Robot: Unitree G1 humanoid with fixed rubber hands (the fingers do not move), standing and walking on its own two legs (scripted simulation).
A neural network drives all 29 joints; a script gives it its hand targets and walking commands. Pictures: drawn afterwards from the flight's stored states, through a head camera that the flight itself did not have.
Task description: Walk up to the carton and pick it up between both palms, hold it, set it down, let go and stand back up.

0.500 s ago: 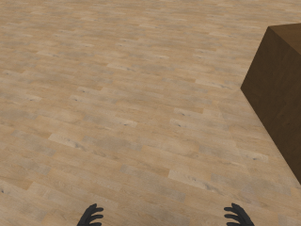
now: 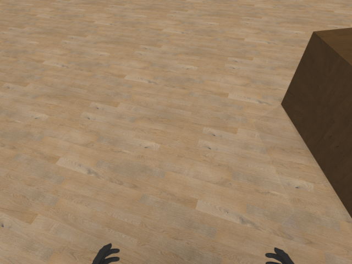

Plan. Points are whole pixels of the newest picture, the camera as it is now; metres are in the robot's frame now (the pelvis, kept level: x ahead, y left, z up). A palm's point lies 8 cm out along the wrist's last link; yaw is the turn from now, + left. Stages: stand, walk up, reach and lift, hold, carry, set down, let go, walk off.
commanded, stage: stand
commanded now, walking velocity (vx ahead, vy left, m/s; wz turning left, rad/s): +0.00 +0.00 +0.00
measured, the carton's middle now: out of the picture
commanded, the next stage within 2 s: none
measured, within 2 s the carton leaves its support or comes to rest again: neither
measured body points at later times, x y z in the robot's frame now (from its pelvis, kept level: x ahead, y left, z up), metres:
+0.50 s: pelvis +0.02 -0.01 +0.01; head +0.03 -0.02 +0.46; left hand +0.09 +0.23 -0.13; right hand +0.08 -0.24 -0.14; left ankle -0.01 +0.13 -0.72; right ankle -0.01 -0.11 -0.72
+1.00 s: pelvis +0.03 -0.01 +0.02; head +0.04 -0.02 +0.46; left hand +0.02 +0.20 -0.14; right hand +0.02 -0.23 -0.15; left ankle -0.01 +0.13 -0.72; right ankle -0.01 -0.11 -0.72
